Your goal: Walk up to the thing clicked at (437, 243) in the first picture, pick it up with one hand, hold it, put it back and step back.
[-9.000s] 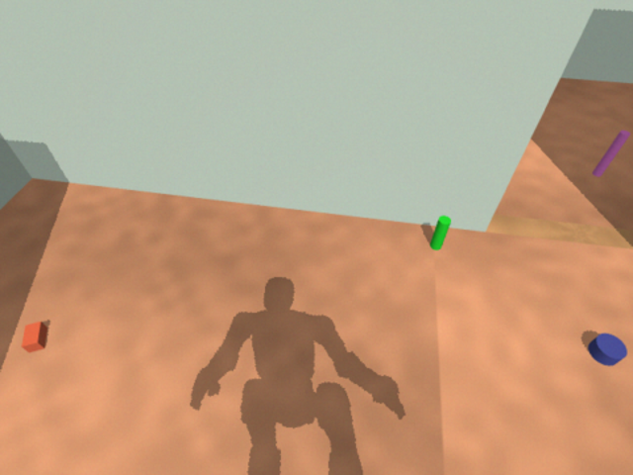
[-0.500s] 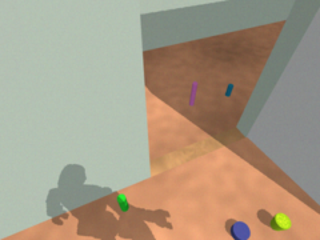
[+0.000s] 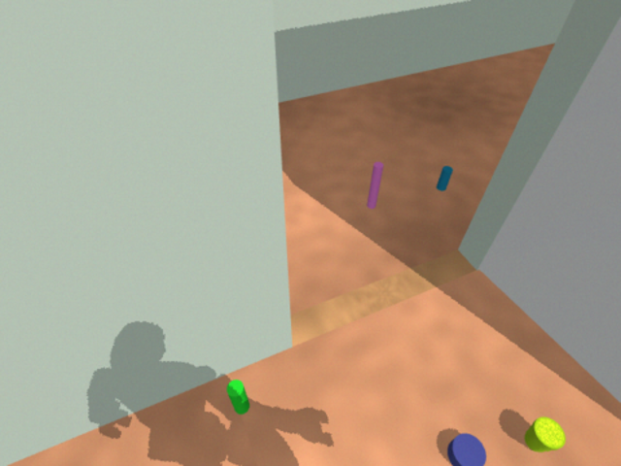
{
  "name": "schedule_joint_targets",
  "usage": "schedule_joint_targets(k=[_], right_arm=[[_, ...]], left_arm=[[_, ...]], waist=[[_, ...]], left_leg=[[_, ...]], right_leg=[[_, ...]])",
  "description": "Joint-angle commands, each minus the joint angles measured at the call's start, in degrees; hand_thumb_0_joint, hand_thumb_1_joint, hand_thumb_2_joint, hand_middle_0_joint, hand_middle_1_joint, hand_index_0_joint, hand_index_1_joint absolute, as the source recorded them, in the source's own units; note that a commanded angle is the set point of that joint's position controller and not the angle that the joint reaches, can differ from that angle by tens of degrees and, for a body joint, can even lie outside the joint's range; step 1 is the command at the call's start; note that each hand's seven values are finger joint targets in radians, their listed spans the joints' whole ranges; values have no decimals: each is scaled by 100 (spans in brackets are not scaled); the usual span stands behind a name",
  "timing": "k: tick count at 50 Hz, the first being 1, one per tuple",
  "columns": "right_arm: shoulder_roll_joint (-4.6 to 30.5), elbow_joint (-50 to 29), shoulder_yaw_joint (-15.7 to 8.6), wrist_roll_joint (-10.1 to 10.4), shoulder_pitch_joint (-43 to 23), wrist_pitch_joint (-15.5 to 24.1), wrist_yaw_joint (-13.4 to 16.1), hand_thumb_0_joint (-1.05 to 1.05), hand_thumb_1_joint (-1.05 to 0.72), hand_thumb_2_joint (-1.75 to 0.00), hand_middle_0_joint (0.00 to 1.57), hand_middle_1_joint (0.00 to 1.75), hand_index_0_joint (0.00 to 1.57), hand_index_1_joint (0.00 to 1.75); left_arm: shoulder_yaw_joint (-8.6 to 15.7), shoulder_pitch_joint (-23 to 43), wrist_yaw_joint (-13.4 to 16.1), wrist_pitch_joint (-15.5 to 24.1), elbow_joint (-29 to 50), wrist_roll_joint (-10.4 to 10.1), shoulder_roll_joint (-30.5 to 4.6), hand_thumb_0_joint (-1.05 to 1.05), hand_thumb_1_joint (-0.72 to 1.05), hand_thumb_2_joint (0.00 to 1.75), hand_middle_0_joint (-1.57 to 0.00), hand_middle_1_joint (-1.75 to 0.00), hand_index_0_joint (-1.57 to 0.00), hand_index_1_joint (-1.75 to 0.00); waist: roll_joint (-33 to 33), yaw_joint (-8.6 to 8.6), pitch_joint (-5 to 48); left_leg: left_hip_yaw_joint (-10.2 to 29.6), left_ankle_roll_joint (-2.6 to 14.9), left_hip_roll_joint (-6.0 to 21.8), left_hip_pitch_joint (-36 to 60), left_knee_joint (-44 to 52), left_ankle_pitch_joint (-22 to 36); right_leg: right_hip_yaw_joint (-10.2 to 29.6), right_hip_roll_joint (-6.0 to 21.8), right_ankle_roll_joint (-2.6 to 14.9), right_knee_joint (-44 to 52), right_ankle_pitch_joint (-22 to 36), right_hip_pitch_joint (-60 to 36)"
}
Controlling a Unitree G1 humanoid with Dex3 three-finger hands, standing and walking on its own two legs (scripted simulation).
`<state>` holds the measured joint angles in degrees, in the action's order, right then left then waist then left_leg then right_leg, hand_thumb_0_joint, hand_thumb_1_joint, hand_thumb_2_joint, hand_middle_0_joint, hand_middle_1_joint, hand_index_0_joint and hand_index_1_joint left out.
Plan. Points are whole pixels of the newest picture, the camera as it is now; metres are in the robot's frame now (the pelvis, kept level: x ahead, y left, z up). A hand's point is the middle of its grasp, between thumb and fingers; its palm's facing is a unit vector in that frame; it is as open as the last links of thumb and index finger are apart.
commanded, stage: stand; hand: left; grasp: from the side
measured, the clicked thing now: (238, 397) +0.43 +0.23 -0.70
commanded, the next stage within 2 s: go down in 0.06 s
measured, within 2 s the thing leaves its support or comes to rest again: neither
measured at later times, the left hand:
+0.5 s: hand out of the picture +0.16 +0.27 -0.17, palm faces +0.06 -0.94 -0.34, open 13.5 cm
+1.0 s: hand out of the picture +0.15 +0.29 -0.20, palm faces +0.10 -0.93 -0.35, open 17.4 cm
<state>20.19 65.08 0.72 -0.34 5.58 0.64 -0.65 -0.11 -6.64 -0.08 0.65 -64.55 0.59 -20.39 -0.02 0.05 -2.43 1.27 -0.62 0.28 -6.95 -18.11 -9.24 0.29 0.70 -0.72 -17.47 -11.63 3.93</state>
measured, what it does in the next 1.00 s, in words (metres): lowers itself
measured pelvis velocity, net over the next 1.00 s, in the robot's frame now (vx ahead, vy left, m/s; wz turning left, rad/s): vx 0.00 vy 0.01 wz -0.01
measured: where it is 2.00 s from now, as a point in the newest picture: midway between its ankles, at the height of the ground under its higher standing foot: outside the picture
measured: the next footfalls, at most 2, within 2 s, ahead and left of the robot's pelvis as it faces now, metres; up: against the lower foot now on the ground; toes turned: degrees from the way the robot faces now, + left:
none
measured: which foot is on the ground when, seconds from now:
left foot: down 0.00-1.00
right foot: down 0.00-1.00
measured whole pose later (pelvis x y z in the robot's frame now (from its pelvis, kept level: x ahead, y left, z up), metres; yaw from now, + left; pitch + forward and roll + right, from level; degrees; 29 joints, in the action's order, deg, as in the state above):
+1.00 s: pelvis +0.00 +0.01 -0.09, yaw +0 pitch +16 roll -2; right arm 13.5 30.9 0.0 0.7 12.8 7.8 3.8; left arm 15.3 -16.3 -4.2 -14.5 -24.2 0.7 -20.6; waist -0.4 2.2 7.6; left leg 3.1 -0.5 1.2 -49.3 -62.7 -29.5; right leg -1.0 -0.9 -0.8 -59.7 -31.2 44.6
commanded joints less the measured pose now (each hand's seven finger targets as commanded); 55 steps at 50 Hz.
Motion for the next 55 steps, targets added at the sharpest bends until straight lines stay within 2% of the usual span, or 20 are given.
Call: schedule_joint_targets(k=[1,7,8,9,10,11,12,14,16,18,24,25,26,28,29,33,34,36,45,55], right_arm=[[1256,-320,-266,-1,-232,113,107,0,-90,-90,20,30,20,30],[1263,-315,-262,5,-240,123,114,0,-90,-90,20,30,20,30],[1239,-321,-263,-2,-227,121,118,0,-91,-91,21,30,20,30],[332,-1941,-99,366,-13,406,234,0,-97,-92,20,30,20,30],[461,-1609,-95,359,284,397,280,0,-100,-93,20,30,20,30],[637,-1619,-206,382,542,338,332,0,-99,-92,20,30,20,30],[647,-1728,-280,339,626,311,332,0,-100,-92,20,30,20,30],[648,-2046,-441,217,675,355,353,0,-98,-92,20,30,20,30],[545,-2295,-532,139,891,385,299,0,-94,-91,20,30,20,30],[481,-2611,-535,152,817,395,272,0,-92,-90,20,30,20,30],[445,-3267,-538,196,603,443,241,0,-87,-89,20,30,20,30],[384,-3336,-523,191,619,479,228,0,-86,-89,20,30,20,30],[421,-3386,-566,183,703,506,237,0,-87,-89,20,30,20,30],[364,-3546,-583,173,772,599,270,0,-85,-89,20,30,20,30],[344,-3591,-559,175,815,630,285,0,-85,-89,20,30,20,30],[332,-3784,-586,184,866,749,382,0,-85,-88,20,30,20,30],[322,-3761,-536,185,880,771,400,0,-85,-88,20,30,20,30],[375,-3813,-585,165,880,793,446,0,-84,-88,20,30,20,30],[266,-4048,-489,124,863,934,551,0,-84,-88,20,30,20,30],[200,-4216,-481,73,845,1074,516,0,-89,-89,20,30,20,30]], left_arm=[[258,257,63,118,311,-7,-1229,0,90,90,-20,-30,-20,-30],[252,164,67,125,303,-18,-1227,0,90,90,-20,-30,-20,-30],[254,172,61,117,305,-1,-1249,0,82,82,-28,-22,-28,-22],[311,2182,143,668,2316,-307,-311,0,74,74,-20,-14,-20,-14],[436,2923,173,653,2085,-302,-598,0,66,66,-12,-6,-12,-6],[711,1644,168,420,889,-177,-966,0,58,58,-4,-5,-4,-5],[826,1426,88,289,544,-65,-1100,0,50,50,-2,-4,-1,-4],[1210,1791,-32,317,748,183,-1576,0,34,34,-1,-6,-1,-6],[1351,856,-117,171,644,349,-1351,0,18,22,-1,-7,-1,-8],[1500,472,-118,-15,780,365,-1291,0,4,19,-2,-8,-2,-8],[1806,124,-189,-506,1417,333,-1377,0,-32,11,-4,-8,-4,-9],[1608,464,-256,-478,1946,296,-1196,0,-34,11,-4,-9,-4,-10],[1763,333,-278,-502,1886,302,-1267,0,-40,10,-5,-9,-4,-10],[1647,604,-338,-425,2756,241,-1157,0,-42,9,-5,-10,-5,-11],[1819,325,-333,-465,2666,236,-1258,0,-47,7,-6,-8,-5,-10],[1735,36,-350,-635,3747,136,-1138,0,-56,5,-8,-9,-7,-10],[1904,-293,-314,-726,3596,143,-1286,0,-57,4,-8,-9,-7,-10],[1820,-425,-326,-837,4085,135,-1239,0,-57,3,-8,-8,-7,-9],[2052,-1011,-313,-1366,4644,63,-1239,0,-59,2,-8,-6,-8,-7],[2313,-1408,-573,-1146,4929,-116,-1283,0,-57,1,-9,-4,-8,-5]], waist=[[12,9,374],[-69,-5,344],[3,-1,403],[-305,693,28],[-79,526,278],[210,373,81],[314,318,295],[201,151,1000],[-163,-91,1504],[-226,-196,1509],[-25,-81,1438],[-222,-17,1348],[-229,35,1465],[-353,99,1680],[-336,131,1803],[-328,200,2056],[-375,157,2022],[-491,181,2129],[-420,210,2059],[-543,164,2385]], left_leg=[[495,189,697,123,190,889],[480,180,682,206,160,1020],[477,190,702,219,155,1002],[-321,99,-69,-452,-183,-48],[-281,110,-84,-446,-328,-210],[-272,126,-42,-679,-441,-216],[-263,143,-82,-887,-710,-179],[-245,145,-88,-1077,-1176,15],[-229,93,-151,-1321,-1479,242],[-225,72,-176,-1499,-1554,261],[-152,103,-91,-2172,-2082,-113],[-163,92,-85,-2307,-2222,-294],[-140,100,-52,-2357,-2358,-353],[-115,94,-16,-2432,-2607,-366],[-85,99,3,-2459,-2714,-368],[-50,117,37,-2501,-2980,-262],[-27,103,62,-2536,-3017,-163],[9,87,95,-2512,-3113,60],[83,123,106,-2935,-3537,134],[84,160,90,-3380,-4112,304]], right_leg=[[425,687,166,287,778,89],[439,695,150,293,912,123],[431,699,165,265,917,86],[-72,-59,128,-184,448,1509],[-120,-45,119,-276,252,1292],[-193,-117,134,-333,104,1304],[-202,-120,140,-525,52,1442],[-132,-87,152,-1006,261,1561],[-106,-72,199,-1371,423,1515],[-111,-107,211,-1492,347,1514],[-145,-169,188,-1982,-124,2197],[-130,-169,193,-2132,-295,2479],[-132,-178,191,-2283,-334,2613],[-135,-177,194,-2598,-330,2915],[-142,-186,188,-2716,-333,3001],[-142,-187,158,-2932,-205,3161],[-172,-203,167,-3018,-175,3190],[-201,-204,175,-3167,-59,3276],[-266,-198,151,-3442,-19,3577],[-230,-174,156,-3959,136,4033]])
